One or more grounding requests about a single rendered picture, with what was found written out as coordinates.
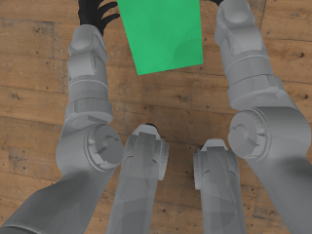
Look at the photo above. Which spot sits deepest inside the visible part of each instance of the robot right thigh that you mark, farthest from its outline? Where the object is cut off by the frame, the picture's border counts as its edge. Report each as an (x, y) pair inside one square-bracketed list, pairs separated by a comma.
[(221, 198)]

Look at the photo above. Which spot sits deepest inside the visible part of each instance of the robot left hand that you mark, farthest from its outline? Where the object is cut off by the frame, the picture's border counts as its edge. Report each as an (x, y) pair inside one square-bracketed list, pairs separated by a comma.
[(90, 13)]

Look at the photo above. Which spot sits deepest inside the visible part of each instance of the right robot shin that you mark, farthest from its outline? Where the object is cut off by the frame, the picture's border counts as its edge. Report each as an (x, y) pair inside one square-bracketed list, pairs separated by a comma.
[(231, 156)]

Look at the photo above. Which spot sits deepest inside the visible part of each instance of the carton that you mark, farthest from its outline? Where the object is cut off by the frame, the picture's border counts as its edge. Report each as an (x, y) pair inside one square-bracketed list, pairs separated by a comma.
[(163, 34)]

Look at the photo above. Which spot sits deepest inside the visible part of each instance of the robot left forearm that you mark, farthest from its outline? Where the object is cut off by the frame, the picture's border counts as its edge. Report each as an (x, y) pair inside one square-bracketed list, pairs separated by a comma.
[(88, 101)]

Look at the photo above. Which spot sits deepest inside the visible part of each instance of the robot right forearm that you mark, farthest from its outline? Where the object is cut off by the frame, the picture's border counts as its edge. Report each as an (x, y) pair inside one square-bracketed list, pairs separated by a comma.
[(245, 60)]

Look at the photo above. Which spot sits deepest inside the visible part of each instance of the robot left upper arm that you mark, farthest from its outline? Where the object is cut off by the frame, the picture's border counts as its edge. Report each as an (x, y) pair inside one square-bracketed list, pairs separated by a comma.
[(87, 159)]

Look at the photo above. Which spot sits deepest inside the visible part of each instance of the robot right upper arm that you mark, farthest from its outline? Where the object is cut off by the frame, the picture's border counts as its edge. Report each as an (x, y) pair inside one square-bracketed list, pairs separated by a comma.
[(274, 140)]

